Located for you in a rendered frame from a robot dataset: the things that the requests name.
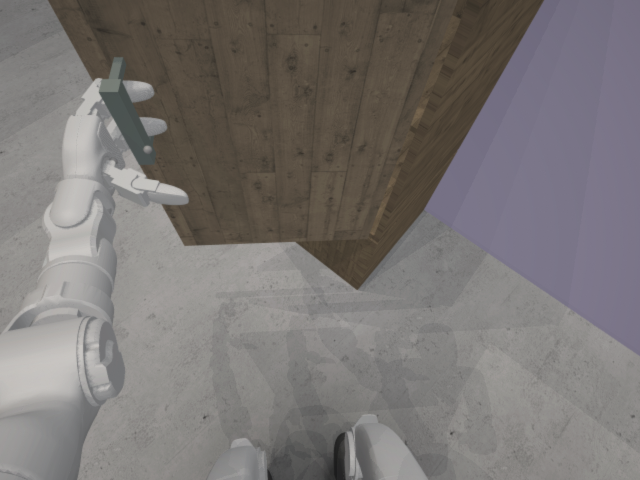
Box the handle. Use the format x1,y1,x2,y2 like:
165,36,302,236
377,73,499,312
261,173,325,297
99,57,156,165

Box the robot left upper arm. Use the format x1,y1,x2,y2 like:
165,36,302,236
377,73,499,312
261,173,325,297
0,316,125,480

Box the cupboard door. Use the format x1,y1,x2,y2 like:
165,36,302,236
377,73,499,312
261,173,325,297
48,0,458,246

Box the robot right thigh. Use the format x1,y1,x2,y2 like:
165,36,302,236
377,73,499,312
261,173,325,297
344,423,428,480

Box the robot left hand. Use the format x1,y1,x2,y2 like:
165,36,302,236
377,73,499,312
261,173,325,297
62,78,189,207

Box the right robot shin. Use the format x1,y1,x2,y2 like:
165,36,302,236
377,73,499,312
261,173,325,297
344,414,378,480

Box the robot left forearm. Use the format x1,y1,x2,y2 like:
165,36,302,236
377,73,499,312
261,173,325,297
0,178,117,336

